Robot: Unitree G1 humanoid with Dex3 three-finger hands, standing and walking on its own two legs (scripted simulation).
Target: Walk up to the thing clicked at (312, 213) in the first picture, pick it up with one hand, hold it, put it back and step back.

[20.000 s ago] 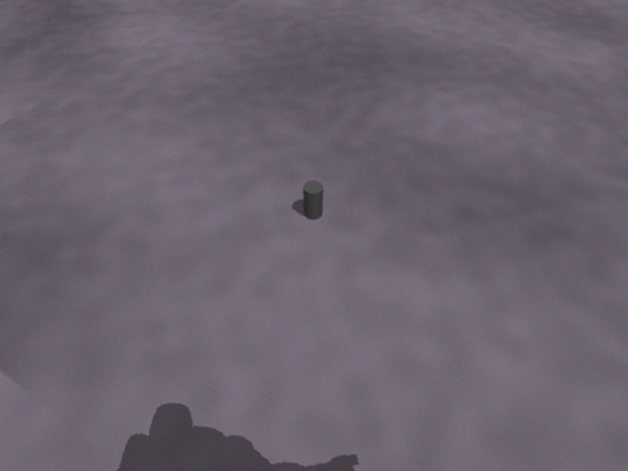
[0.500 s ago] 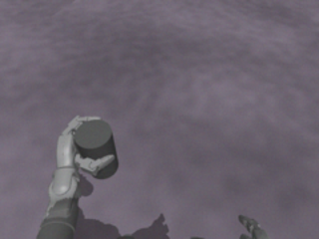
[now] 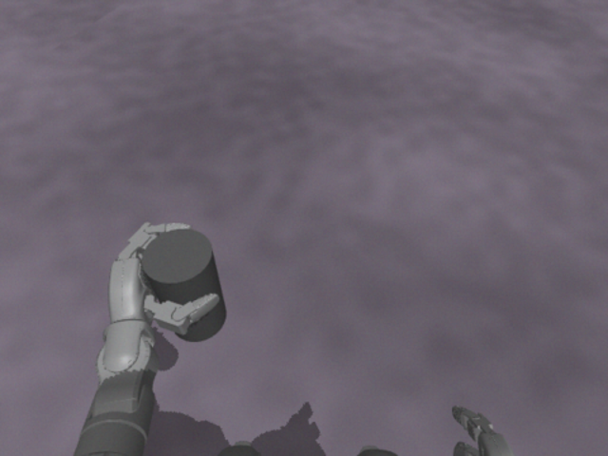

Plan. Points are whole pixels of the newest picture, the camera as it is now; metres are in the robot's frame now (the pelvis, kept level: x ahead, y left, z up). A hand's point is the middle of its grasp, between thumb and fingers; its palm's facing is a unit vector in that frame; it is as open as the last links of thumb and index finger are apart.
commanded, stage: crouch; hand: left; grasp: from the side
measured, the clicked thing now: (189, 288) +0.33 +0.17 +0.01
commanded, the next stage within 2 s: lower in 1.66 s
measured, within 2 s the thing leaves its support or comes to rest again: neither
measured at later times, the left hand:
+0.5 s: hand (200, 326) +0.36 +0.20 -0.19, palm faces +0.20 -0.98 -0.02, open 11.4 cm
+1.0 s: hand (209, 354) +0.38 +0.22 -0.40, palm faces +0.23 -0.97 -0.04, open 11.4 cm
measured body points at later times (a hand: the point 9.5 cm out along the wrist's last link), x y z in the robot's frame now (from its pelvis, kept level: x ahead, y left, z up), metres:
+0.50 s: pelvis -0.04 +0.00 -0.17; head +0.12 +0.02 +0.25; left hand +0.34 +0.25 -0.19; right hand +0.08 -0.27 -0.30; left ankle +0.02 +0.13 -0.70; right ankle +0.02 -0.14 -0.70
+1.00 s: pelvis -0.08 +0.00 -0.35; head +0.13 +0.04 +0.05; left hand +0.36 +0.27 -0.40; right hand +0.01 -0.27 -0.48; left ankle +0.02 +0.13 -0.70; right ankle +0.01 -0.14 -0.70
